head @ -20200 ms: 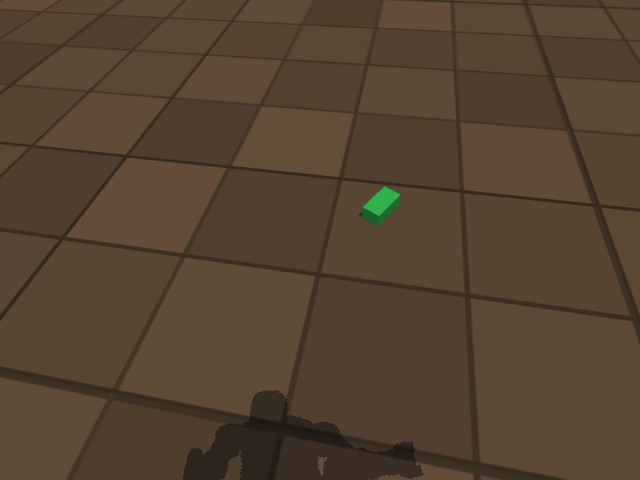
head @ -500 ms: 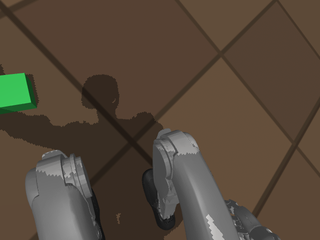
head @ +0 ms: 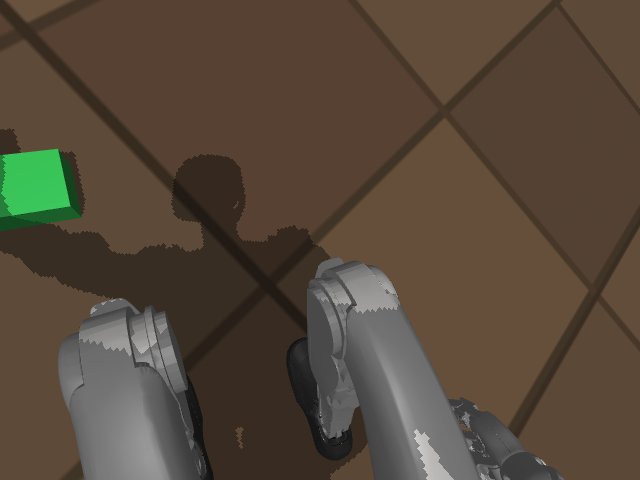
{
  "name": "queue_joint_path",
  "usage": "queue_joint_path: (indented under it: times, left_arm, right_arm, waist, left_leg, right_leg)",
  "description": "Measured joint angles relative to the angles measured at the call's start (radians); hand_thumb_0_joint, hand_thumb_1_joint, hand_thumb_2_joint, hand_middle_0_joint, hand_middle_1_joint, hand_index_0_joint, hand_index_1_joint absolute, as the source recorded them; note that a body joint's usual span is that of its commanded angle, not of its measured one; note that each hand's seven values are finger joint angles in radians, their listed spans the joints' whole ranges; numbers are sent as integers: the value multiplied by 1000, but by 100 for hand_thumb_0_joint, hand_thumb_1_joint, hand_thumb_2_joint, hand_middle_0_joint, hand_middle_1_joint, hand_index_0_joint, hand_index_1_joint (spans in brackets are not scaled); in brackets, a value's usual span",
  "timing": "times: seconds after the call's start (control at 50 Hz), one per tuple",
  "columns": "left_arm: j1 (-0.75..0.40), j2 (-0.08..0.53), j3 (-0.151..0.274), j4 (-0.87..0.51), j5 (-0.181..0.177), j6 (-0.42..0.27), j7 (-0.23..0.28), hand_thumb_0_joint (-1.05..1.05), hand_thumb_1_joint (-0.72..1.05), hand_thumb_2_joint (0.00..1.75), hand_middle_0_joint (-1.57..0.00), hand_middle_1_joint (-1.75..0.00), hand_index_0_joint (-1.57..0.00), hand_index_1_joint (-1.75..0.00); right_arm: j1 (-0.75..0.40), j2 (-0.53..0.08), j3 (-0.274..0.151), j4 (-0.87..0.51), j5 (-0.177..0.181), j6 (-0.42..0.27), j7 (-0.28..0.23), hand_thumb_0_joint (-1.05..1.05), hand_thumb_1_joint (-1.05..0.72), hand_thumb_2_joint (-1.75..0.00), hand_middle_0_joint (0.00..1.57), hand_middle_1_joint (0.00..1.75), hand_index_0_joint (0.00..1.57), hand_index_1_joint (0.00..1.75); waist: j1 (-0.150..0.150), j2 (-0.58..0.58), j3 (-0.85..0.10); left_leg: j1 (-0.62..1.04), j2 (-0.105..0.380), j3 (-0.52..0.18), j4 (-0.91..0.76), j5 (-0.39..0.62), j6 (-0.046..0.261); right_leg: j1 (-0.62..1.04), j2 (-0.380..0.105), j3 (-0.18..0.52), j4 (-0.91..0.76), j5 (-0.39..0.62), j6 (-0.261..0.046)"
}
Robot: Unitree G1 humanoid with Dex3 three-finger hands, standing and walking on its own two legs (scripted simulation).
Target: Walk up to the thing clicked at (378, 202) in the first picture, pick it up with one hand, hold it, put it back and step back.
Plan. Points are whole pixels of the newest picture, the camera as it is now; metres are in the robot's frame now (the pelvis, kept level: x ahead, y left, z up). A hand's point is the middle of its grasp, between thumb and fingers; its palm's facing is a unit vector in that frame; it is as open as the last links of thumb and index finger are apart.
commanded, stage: approach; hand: left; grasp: from above
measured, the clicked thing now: (4, 194) +0.48 +0.35 -0.29
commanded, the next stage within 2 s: close in in 0.92 s
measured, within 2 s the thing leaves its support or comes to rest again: neither
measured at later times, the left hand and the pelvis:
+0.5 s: hand out of the picture +0.49 +0.32 -0.15, palm faces -0.37 -0.04 -0.93, open 14.1 cm; pelvis +0.00 +0.00 +0.00, yaw +0 degrees
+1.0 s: hand out of the picture +0.48 +0.35 -0.16, palm faces -0.37 -0.07 -0.93, open 14.0 cm; pelvis +0.00 +0.00 +0.00, yaw +0 degrees
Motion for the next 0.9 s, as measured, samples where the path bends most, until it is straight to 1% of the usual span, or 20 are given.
queue_joint_path:
  times: [0.08,0.14,0.22,0.28,0.34,0.38,0.44,0.5,0.56,0.64,0.7,0.76,0.8,0.84,0.9]
  left_arm:
    - [-1,0,-5,-7,-9,-7,-14,1,-55,102,-8,-101,-7,-101]
    - [-6,-3,-22,-15,-9,-13,-22,0,-55,102,-8,-102,-7,-102]
    - [-32,-23,-71,-21,-5,-16,-19,0,-54,101,-8,-104,-8,-103]
    - [-68,-48,-111,-11,2,-9,-5,0,-53,99,-8,-106,-8,-104]
    - [-105,-73,-129,7,15,9,19,0,-53,99,-8,-107,-9,-105]
    - [-124,-87,-122,21,22,29,37,0,-53,99,-8,-107,-9,-105]
    - [-133,-101,-89,36,33,66,63,0,-53,99,-8,-107,-9,-105]
    - [-131,-103,-71,49,28,116,72,1,-54,99,-8,-107,-9,-105]
    - [-128,-93,-64,66,-5,157,51,1,-54,99,-8,-106,-8,-104]
    - [-111,-66,-65,90,-62,179,-11,1,-55,99,-8,-106,-8,-104]
    - [-91,-39,-66,100,-96,157,-65,1,-55,99,-8,-106,-8,-104]
    - [-75,-8,-59,82,-101,96,-105,1,-54,98,-8,-107,-9,-105]
    - [-71,10,-58,56,-94,42,-115,1,-54,98,-8,-107,-9,-105]
    - [-64,20,-59,10,-76,-8,-112,1,-54,98,-8,-108,-9,-105]
    - [-53,13,-65,-61,-38,-57,-77,0,-54,98,-8,-108,-9,-106]
  right_arm:
    - [1,-2,2,0,1,4,0,0,-92,-90,20,30,21,30]
    - [3,-3,2,0,1,8,-1,0,-92,-90,20,30,21,30]
    - [9,0,1,3,1,7,-3,0,-92,-90,20,30,21,30]
    - [11,3,3,4,2,4,-5,0,-92,-90,20,30,21,30]
    - [12,4,7,-2,4,-2,-7,0,-92,-89,20,30,21,30]
    - [15,4,10,-10,6,-6,-8,0,-92,-89,20,30,21,30]
    - [24,1,12,-23,9,-10,-11,0,-92,-89,20,30,21,30]
    - [34,-2,18,-31,17,-7,-12,0,-92,-90,20,30,21,30]
    - [43,-4,23,-36,29,-3,-14,0,-92,-90,20,30,20,30]
    - [47,-8,33,-37,38,4,-17,0,-92,-89,20,30,20,30]
    - [46,-12,43,-37,36,9,-20,0,-92,-89,20,30,21,30]
    - [43,-16,50,-33,24,9,-24,0,-92,-89,20,30,21,30]
    - [40,-18,53,-29,13,7,-27,0,-92,-89,20,30,21,30]
    - [38,-20,53,-24,1,7,-27,0,-92,-89,20,30,21,30]
    - [34,-23,46,-19,-12,14,-21,0,-92,-89,20,30,21,30]
  waist:
    - [2,1,1]
    - [2,0,-2]
    - [-1,-5,-9]
    - [-10,-9,-15]
    - [-28,-6,-18]
    - [-43,0,-19]
    - [-62,15,-23]
    - [-76,31,-24]
    - [-81,43,-19]
    - [-78,46,-1]
    - [-72,38,18]
    - [-60,17,40]
    - [-49,0,52]
    - [-37,-16,59]
    - [-23,-27,50]
  left_leg:
    - [0,0,0,-3,2,1]
    - [-1,-1,1,-4,3,1]
    - [-1,-2,5,-6,3,-1]
    - [-2,-3,6,-9,5,-2]
    - [-4,-4,5,-13,8,-4]
    - [-6,-3,4,-16,10,-4]
    - [-11,-1,4,-22,12,-5]
    - [-10,5,9,-29,12,-5]
    - [-7,10,15,-36,15,-4]
    - [2,14,21,-41,18,-3]
    - [6,11,23,-38,21,-4]
    - [5,6,18,-29,21,-6]
    - [4,2,12,-20,19,-8]
    - [3,-2,5,-9,13,-9]
    - [1,-8,-3,4,2,-8]
  right_leg:
    - [0,0,1,-4,2,1]
    - [0,-1,1,-4,2,1]
    - [-1,-3,4,-2,1,0]
    - [-3,-3,5,-3,1,-2]
    - [-5,-4,4,-8,5,-3]
    - [-9,-3,4,-11,8,-3]
    - [-18,-1,4,-17,14,-4]
    - [-24,3,9,-21,18,-5]
    - [-28,6,15,-24,24,-5]
    - [-26,8,21,-25,30,-5]
    - [-21,5,21,-19,29,-6]
    - [-16,1,17,-11,25,-7]
    - [-12,-1,11,-5,20,-8]
    - [-7,-2,5,1,13,-7]
    - [2,-5,-3,7,-2,-5]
